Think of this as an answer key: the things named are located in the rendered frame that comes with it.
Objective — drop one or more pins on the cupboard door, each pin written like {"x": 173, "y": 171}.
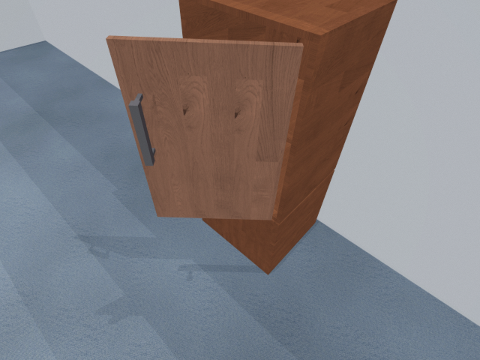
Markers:
{"x": 217, "y": 113}

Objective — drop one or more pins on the handle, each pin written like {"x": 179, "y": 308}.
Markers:
{"x": 139, "y": 123}

